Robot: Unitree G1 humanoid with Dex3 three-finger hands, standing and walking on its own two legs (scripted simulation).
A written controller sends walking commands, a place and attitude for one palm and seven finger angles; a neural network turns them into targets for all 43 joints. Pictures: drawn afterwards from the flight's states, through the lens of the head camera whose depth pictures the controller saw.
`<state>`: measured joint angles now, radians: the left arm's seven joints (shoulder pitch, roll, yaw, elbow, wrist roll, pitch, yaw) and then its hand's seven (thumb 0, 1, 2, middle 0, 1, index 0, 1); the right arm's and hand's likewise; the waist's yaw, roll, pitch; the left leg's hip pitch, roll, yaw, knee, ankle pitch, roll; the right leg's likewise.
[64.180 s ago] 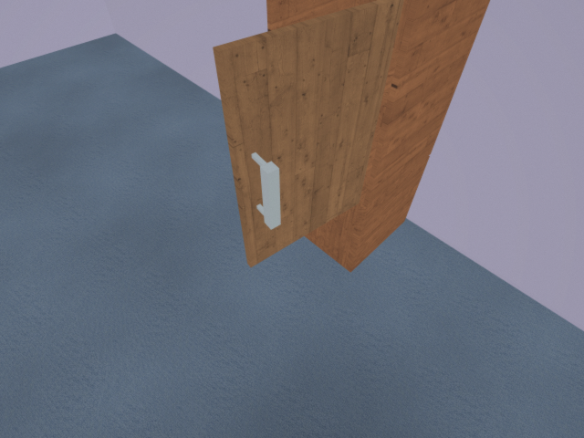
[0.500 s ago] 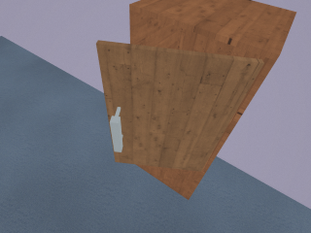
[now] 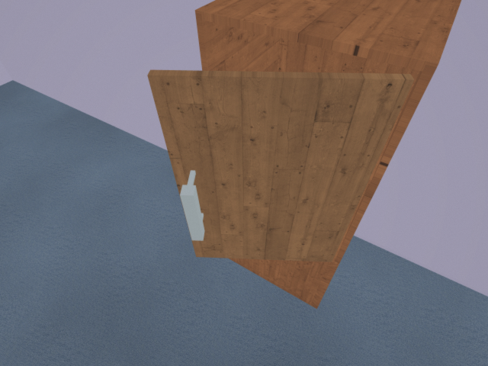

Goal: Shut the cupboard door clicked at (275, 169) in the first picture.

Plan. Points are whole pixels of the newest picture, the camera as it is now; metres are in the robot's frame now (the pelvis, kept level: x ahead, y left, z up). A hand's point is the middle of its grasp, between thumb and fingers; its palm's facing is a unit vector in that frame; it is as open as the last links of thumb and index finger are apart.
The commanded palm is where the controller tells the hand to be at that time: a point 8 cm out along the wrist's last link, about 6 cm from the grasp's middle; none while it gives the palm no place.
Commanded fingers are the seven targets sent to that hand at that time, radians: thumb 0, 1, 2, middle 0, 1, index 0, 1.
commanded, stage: come to a stop and stand still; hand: left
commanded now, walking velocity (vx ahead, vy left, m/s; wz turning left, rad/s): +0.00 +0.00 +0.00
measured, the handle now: (195, 206) +0.45 +0.14 -0.05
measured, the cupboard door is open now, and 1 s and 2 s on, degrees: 29 29 29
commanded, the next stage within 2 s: look again from close up in 0.08 s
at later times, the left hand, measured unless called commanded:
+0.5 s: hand out of the picture +0.00 +0.17 -0.18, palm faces +0.01 -0.99 -0.14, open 7.4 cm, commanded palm none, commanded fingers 0.00 0.90 0.90 -0.20 -0.30 -0.20 -0.30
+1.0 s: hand out of the picture +0.00 +0.18 -0.18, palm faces -0.01 -0.99 -0.16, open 7.4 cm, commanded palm none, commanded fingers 0.00 0.90 0.90 -0.20 -0.30 -0.20 -0.30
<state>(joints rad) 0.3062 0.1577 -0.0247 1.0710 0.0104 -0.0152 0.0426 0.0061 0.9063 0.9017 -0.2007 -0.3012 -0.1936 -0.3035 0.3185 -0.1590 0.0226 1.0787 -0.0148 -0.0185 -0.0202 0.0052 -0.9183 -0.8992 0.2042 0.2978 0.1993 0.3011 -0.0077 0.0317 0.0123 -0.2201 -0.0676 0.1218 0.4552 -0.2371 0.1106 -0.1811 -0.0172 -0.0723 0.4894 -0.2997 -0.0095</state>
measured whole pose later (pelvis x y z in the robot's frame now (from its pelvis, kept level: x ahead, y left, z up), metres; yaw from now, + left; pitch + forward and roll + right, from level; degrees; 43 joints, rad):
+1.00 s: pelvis +0.00 +0.02 +0.00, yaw -1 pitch +0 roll +0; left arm 0.26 0.15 0.01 1.11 0.02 0.05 0.04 0.00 0.91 0.90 -0.20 -0.30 -0.19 -0.30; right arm 0.28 -0.11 0.00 1.13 -0.02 -0.02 -0.07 0.00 -0.91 -0.90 0.21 0.30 0.20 0.30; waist -0.01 -0.03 0.06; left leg -0.19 -0.09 0.14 0.39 -0.21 0.15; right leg -0.29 -0.03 0.00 0.75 -0.43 0.00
